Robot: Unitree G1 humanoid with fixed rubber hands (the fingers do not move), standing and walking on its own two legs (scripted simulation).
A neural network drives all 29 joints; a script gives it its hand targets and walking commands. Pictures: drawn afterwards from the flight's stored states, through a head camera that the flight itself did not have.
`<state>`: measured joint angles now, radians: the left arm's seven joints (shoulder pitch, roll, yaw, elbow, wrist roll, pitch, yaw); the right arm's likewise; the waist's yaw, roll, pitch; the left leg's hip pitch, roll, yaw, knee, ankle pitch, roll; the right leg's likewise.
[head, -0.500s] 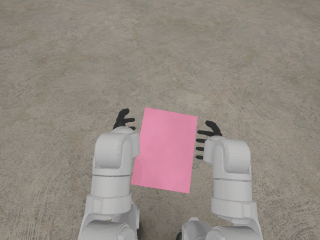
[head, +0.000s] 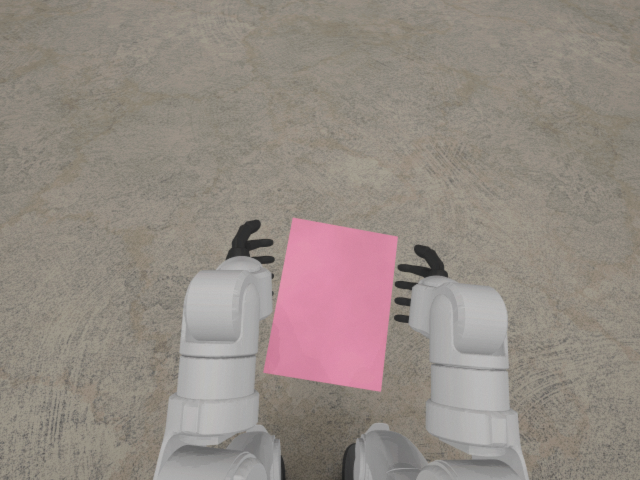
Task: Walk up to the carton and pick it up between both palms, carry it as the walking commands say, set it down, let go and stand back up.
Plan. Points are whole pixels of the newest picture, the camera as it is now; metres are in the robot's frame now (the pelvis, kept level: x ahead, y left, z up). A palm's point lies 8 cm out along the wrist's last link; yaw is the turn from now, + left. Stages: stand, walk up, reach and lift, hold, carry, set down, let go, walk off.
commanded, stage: carry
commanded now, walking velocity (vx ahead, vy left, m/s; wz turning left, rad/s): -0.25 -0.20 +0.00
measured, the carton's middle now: (325, 308) +0.36 +0.01 -0.08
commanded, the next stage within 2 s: none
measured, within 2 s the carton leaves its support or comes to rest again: neither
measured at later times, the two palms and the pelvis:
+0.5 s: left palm (299, 405) +0.18 +0.03 +0.11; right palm (548, 431) +0.16 -0.19 +0.10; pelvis -0.13 -0.07 +0.01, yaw -2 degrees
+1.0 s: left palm out of the picture +0.10 +0.02 +0.10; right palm out of the picture +0.09 -0.21 +0.08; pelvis -0.20 -0.09 +0.01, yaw -2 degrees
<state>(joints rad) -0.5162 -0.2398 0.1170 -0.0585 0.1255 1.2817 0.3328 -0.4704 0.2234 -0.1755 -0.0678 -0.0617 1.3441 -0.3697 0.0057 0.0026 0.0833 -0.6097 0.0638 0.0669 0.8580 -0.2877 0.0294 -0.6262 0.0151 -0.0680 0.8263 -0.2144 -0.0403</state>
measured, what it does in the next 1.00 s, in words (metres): walks backwards: right foot, then left foot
